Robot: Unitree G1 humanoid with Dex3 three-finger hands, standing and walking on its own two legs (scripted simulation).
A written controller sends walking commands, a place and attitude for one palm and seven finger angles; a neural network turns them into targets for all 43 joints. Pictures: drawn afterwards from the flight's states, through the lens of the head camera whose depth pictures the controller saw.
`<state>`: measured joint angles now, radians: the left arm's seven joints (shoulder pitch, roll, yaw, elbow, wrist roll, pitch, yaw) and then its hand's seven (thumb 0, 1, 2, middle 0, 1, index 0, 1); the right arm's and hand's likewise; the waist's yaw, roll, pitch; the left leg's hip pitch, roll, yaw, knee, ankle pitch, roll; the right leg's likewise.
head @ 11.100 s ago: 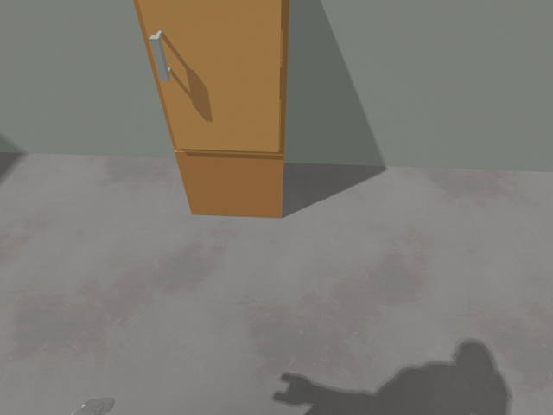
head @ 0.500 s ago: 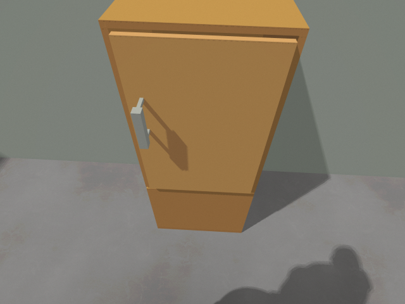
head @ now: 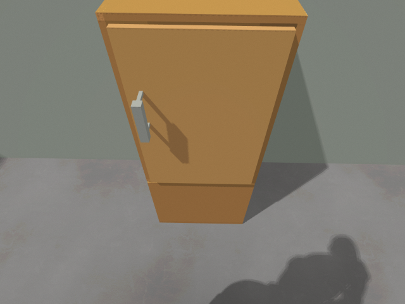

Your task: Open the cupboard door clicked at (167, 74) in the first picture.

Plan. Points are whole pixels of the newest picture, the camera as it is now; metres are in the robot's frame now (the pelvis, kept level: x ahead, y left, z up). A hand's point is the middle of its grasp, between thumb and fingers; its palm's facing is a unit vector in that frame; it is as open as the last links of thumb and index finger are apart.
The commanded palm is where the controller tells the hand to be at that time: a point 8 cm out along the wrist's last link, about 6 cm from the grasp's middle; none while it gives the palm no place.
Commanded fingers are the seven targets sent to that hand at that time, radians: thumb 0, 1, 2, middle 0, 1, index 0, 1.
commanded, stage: raise the hand with hooked fingers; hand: left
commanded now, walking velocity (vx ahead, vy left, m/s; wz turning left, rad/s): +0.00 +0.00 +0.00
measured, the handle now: (143, 117) +0.56 +0.19 +0.03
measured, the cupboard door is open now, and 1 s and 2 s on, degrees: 0 0 0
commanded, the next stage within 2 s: none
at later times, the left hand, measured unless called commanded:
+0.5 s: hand out of the picture +0.12 +0.18 -0.07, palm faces +0.11 -0.99 -0.01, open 8.8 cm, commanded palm +0.13 +0.24 -0.03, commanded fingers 0.00 0.34 0.66 -0.24 -0.66 -0.24 -0.66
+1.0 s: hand (81, 265) +0.19 +0.24 -0.01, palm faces +0.09 -0.99 -0.07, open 11.8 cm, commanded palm +0.16 +0.28 +0.00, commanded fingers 0.00 -0.24 0.41 -0.28 -1.03 -0.28 -1.03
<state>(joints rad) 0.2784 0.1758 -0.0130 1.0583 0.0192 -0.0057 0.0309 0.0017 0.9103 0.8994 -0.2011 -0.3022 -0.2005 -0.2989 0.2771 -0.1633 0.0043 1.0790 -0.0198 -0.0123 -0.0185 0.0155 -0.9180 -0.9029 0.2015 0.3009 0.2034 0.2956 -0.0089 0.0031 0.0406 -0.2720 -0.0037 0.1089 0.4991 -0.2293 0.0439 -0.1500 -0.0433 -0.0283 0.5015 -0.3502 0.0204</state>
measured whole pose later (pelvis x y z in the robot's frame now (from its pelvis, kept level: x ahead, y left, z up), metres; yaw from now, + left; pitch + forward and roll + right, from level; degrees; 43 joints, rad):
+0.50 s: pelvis -0.04 -0.05 -0.08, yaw +3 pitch +11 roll -1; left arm 0.42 0.24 0.27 0.23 -0.30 -0.48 -0.41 0.01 0.57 0.75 -0.23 -0.52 -0.23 -0.52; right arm 0.14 -0.28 -0.07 0.53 0.02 -0.23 -0.05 0.01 -0.90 -0.90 0.20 0.30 0.20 0.30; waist 0.03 -0.03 -0.11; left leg -0.87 0.07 -0.01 1.07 -0.40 -0.03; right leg -0.71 0.01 -0.12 1.09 -0.58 -0.06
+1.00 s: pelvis -0.04 -0.01 -0.06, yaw +2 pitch +12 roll -3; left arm 0.28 0.30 0.35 0.15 -0.36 -0.42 -0.40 0.00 -0.01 0.51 -0.27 -0.89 -0.26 -0.89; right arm 0.31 -0.26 -0.02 0.62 0.03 -0.22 -0.07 0.02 -0.90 -0.90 0.20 0.30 0.21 0.30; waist -0.01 0.03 -0.11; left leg -0.85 0.06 0.03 1.02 -0.38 0.02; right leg -0.68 0.00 -0.09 0.99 -0.52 -0.01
